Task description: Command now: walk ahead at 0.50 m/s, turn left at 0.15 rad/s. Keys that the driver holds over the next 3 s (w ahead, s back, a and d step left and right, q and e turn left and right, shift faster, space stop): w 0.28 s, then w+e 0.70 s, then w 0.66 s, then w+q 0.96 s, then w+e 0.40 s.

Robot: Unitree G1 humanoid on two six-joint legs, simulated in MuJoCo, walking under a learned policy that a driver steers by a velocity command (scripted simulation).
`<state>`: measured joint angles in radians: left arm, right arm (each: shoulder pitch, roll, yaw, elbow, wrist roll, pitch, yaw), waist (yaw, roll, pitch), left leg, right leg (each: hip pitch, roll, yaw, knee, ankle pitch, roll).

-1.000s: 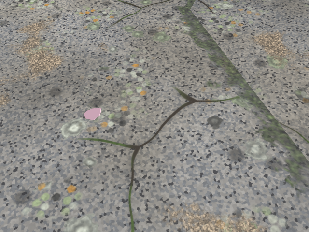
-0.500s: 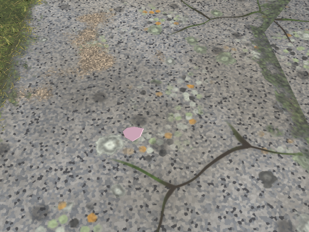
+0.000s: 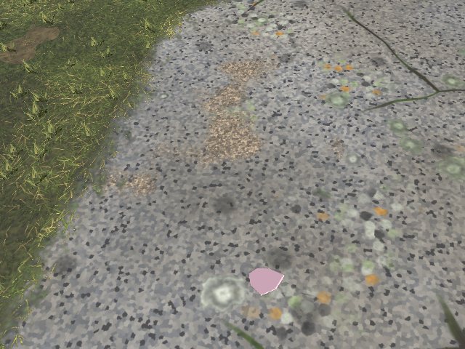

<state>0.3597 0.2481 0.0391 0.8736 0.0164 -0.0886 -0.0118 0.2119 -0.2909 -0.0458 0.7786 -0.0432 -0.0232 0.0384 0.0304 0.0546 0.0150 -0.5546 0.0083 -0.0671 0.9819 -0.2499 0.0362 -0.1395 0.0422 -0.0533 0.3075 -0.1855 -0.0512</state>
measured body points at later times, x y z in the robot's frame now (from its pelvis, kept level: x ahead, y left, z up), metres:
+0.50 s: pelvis +0.25 +0.05 +0.00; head +0.27 +0.07 +0.45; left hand +0.35 +0.31 -0.14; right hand +0.27 -0.21 -0.13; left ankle +0.22 +0.12 -0.75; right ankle +0.31 -0.10 -0.67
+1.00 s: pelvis +0.51 -0.03 -0.01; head +0.54 -0.05 +0.44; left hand +0.65 +0.22 -0.13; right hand +0.55 -0.31 -0.13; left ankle +0.61 +0.12 -0.67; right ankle +0.50 -0.07 -0.75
